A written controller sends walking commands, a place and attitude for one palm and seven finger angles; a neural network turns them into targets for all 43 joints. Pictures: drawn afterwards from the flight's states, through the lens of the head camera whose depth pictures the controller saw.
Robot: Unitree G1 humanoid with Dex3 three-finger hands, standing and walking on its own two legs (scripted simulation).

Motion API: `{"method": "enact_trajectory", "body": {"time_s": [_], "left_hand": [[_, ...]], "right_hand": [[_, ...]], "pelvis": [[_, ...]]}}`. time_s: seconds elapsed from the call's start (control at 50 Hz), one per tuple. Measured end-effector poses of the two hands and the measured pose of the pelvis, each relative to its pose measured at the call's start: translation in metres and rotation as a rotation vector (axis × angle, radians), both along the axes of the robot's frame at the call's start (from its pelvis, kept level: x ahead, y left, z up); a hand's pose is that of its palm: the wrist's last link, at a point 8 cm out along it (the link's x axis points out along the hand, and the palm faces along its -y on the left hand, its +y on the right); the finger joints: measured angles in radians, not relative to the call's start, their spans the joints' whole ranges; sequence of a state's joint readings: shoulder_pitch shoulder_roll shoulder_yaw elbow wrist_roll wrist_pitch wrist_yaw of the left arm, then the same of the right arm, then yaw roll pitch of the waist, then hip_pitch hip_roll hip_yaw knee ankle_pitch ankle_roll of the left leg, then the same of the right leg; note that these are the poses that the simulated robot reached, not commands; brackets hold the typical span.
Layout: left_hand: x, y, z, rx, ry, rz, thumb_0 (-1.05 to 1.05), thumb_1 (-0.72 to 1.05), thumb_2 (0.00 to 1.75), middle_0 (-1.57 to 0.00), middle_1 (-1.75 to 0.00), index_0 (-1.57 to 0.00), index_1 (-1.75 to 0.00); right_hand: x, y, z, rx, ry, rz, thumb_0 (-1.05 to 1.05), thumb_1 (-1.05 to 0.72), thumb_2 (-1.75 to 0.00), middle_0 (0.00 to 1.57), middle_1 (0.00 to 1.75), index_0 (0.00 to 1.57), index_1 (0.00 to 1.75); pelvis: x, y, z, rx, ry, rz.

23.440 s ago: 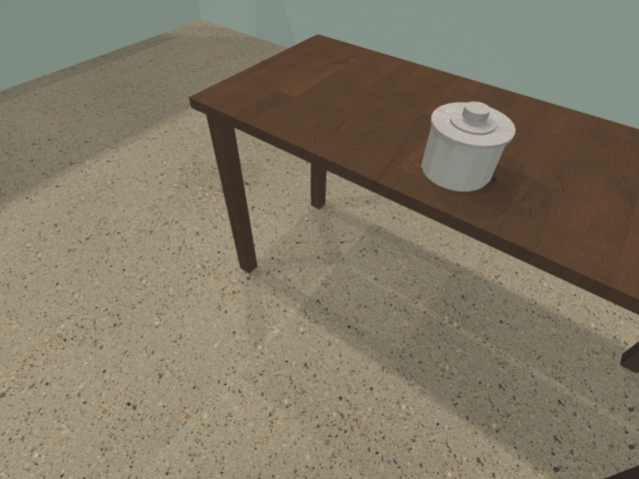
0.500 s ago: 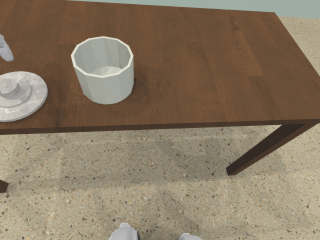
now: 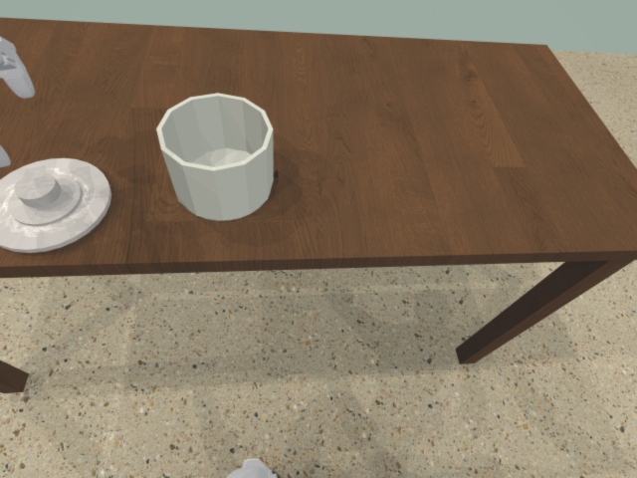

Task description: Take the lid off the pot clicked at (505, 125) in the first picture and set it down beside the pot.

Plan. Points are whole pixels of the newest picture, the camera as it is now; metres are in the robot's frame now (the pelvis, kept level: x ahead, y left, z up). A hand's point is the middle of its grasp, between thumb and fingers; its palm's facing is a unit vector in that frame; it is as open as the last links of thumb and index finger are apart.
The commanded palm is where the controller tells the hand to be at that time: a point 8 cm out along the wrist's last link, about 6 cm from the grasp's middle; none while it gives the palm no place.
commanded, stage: raise the empty hand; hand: left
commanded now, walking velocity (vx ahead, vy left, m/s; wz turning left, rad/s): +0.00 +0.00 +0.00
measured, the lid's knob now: (38, 189) +0.49 +0.35 +0.04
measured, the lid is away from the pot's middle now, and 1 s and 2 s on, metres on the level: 0.24 0.24 0.24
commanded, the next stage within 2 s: draw the hand back to the body in 0.32 s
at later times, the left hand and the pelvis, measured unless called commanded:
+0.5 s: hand out of the picture +0.48 +0.34 +0.19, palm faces -0.35 -0.14 -0.92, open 11.0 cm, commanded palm +0.49 +0.33 +0.26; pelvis +0.01 -0.01 +0.01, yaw +1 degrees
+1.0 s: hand (4, 117) +0.43 +0.29 +0.20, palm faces +0.06 -0.59 -0.81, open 11.0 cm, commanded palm +0.40 +0.31 +0.25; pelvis +0.01 -0.04 +0.02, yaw +2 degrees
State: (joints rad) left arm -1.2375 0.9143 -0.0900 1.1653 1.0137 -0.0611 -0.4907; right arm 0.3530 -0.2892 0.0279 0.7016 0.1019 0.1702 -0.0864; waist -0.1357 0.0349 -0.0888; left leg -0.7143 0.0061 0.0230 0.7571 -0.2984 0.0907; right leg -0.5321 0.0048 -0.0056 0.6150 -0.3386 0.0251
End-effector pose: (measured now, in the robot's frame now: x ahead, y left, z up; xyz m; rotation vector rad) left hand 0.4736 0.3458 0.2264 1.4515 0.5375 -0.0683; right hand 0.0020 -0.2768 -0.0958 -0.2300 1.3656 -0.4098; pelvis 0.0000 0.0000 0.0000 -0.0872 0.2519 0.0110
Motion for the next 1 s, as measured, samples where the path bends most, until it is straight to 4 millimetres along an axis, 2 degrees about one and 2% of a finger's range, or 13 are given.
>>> {"method": "enact_trajectory", "body": {"time_s": [0.28, 0.4, 0.58, 0.74, 0.92, 1.0], "left_hand": [[0.000, 0.004, 0.030, 0.011, -0.019, 0.072, 0.00, 0.03, 0.58, -0.34, -0.91, -0.34, -0.91], [0.000, 0.005, 0.024, 0.024, 0.018, 0.103, 0.00, 0.03, 0.58, -0.34, -0.91, -0.34, -0.91], [0.004, -0.009, 0.026, 0.014, -0.022, 0.056, 0.00, 0.03, 0.58, -0.34, -0.91, -0.34, -0.91], [-0.009, -0.022, 0.025, 0.039, -0.056, 0.017, 0.00, 0.03, 0.58, -0.34, -0.91, -0.34, -0.91], [-0.049, -0.022, 0.018, 0.046, -0.053, 0.034, 0.00, 0.03, 0.58, -0.34, -0.91, -0.34, -0.91], [-0.064, -0.031, 0.020, -0.491, -0.448, 0.052, 0.00, 0.02, 0.58, -0.34, -0.91, -0.35, -0.91]], "right_hand": [[0.007, -0.002, 0.000, 0.028, -0.008, 0.000, 0.00, -0.91, -0.90, 0.20, 0.30, 0.20, 0.30], [0.008, -0.007, 0.001, 0.036, 0.012, 0.007, 0.00, -0.91, -0.90, 0.20, 0.30, 0.20, 0.30], [0.017, -0.017, 0.003, 0.037, -0.003, 0.000, 0.00, -0.91, -0.90, 0.20, 0.30, 0.20, 0.30], [0.044, -0.018, -0.002, 0.092, -0.060, 0.023, 0.00, -0.91, -0.90, 0.20, 0.30, 0.20, 0.30], [0.094, -0.016, -0.001, 0.140, -0.173, 0.105, 0.00, -0.91, -0.90, 0.20, 0.30, 0.20, 0.30], [0.115, -0.011, 0.009, 0.127, -0.259, 0.204, 0.00, -0.91, -0.90, 0.20, 0.30, 0.20, 0.30]], "pelvis": [[0.006, -0.007, 0.005, 0.012, -0.011, 0.003], [0.007, -0.010, 0.007, 0.016, -0.012, 0.006], [0.013, -0.018, 0.009, 0.024, -0.012, 0.007], [0.013, -0.025, 0.010, 0.034, -0.035, 0.005], [0.008, -0.034, 0.013, 0.042, -0.081, 0.024], [0.005, -0.039, 0.018, 0.051, -0.138, 0.025]]}}
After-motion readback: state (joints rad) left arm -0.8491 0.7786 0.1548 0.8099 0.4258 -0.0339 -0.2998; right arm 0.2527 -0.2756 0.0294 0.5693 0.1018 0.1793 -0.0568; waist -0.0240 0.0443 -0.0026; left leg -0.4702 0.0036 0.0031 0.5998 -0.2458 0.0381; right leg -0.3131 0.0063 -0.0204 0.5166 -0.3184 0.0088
